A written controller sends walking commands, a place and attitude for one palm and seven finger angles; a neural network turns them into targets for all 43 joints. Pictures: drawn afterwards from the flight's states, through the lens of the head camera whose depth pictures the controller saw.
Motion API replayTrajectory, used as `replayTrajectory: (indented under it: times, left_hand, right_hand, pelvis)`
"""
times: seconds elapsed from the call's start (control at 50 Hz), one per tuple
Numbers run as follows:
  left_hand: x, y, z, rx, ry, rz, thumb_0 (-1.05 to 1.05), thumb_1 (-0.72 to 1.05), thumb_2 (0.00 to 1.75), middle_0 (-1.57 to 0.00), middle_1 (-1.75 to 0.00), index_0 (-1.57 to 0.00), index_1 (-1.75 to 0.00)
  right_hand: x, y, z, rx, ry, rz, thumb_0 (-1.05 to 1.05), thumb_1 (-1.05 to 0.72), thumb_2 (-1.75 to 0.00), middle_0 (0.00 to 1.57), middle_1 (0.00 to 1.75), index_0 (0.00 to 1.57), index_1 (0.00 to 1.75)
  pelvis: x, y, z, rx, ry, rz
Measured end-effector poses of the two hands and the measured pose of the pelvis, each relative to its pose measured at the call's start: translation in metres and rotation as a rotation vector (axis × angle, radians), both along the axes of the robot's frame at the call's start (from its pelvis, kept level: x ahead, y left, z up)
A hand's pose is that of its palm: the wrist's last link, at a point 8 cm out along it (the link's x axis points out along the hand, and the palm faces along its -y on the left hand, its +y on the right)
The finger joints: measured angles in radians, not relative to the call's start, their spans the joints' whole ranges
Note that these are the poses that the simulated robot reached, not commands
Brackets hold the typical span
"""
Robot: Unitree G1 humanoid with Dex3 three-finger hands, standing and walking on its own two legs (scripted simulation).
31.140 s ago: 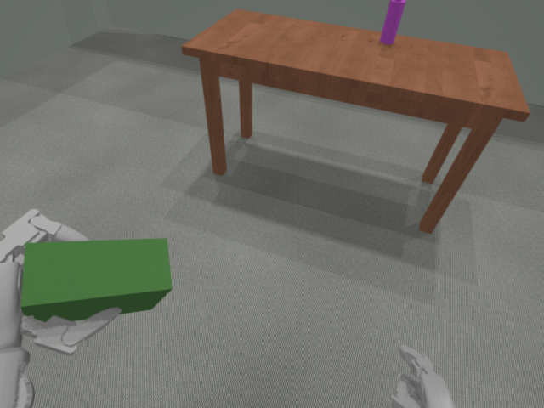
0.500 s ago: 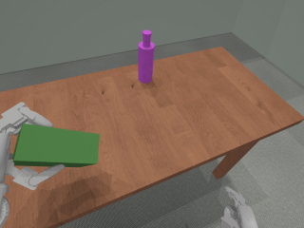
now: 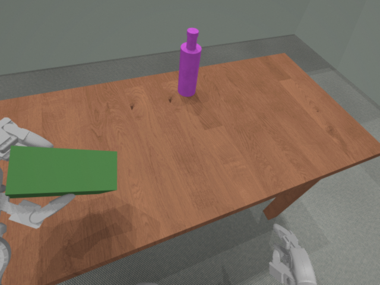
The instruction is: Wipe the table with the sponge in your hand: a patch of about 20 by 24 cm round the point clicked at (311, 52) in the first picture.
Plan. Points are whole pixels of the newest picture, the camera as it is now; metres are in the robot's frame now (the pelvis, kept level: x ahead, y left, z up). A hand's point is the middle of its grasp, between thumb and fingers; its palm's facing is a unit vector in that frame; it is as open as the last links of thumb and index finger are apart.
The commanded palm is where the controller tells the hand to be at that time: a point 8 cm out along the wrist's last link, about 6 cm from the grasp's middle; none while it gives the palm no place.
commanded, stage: come to a stop and stand still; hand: left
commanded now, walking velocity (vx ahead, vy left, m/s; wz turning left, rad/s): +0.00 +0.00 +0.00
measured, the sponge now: (79, 174) +0.25 +0.22 +0.13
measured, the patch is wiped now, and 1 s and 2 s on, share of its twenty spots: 0.00 0.00 0.00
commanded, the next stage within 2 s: look again from close up in 0.36 s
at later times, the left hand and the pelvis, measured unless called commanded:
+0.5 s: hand (43, 176) +0.23 +0.25 +0.16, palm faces +0.34 -0.86 -0.39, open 10.3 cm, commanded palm +0.17 +0.29 +0.18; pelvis +0.01 +0.01 +0.00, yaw +0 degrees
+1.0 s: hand (16, 142) +0.25 +0.28 +0.20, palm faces +0.42 -0.76 -0.49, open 10.3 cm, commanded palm +0.17 +0.28 +0.18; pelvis +0.00 -0.01 -0.01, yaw +0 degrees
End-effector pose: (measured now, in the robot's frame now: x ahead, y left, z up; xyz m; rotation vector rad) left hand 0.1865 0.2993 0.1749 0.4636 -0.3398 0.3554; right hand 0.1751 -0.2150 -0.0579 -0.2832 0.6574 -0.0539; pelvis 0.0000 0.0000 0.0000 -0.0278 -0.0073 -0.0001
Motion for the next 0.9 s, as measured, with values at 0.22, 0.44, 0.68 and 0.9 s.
replayTrajectory:
  times: [0.22, 0.44, 0.68, 0.9]
  left_hand:
    - [0.010, -0.008, -0.012, -0.016, 0.095, -0.063, 0.00, -0.52, 1.04, -0.72, -1.33, -0.73, -1.33]
    - [0.003, -0.006, -0.006, -0.019, 0.076, -0.040, -0.01, -0.52, 1.04, -0.72, -1.33, -0.73, -1.33]
    - [0.002, -0.005, -0.010, -0.015, 0.109, -0.028, 0.00, -0.52, 1.04, -0.72, -1.33, -0.73, -1.33]
    - [0.008, -0.006, 0.012, 0.140, 0.059, -0.052, 0.00, -0.53, 1.04, -0.72, -1.33, -0.74, -1.32]
  right_hand:
    - [0.015, 0.006, 0.007, 0.020, -0.036, -0.026, 0.01, -0.91, -0.90, 0.20, 0.30, 0.20, 0.30]
    - [0.001, 0.004, -0.001, 0.002, 0.026, -0.034, 0.01, -0.91, -0.90, 0.20, 0.30, 0.20, 0.30]
    - [-0.007, 0.001, -0.003, 0.016, 0.022, -0.062, 0.01, -0.91, -0.90, 0.20, 0.30, 0.20, 0.30]
    - [-0.006, -0.001, -0.006, -0.019, 0.025, -0.018, 0.01, -0.91, -0.90, 0.20, 0.30, 0.20, 0.30]
  pelvis:
    - [0.008, 0.006, 0.001, -0.001, 0.009, -0.011]
    - [0.007, 0.008, 0.001, -0.005, 0.005, -0.005]
    - [0.004, 0.008, 0.002, -0.003, 0.002, -0.006]
    - [0.001, 0.002, -0.001, 0.000, 0.002, 0.015]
